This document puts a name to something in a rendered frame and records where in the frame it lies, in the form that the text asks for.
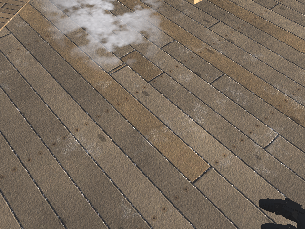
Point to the right robot hand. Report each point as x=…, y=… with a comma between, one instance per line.
x=285, y=207

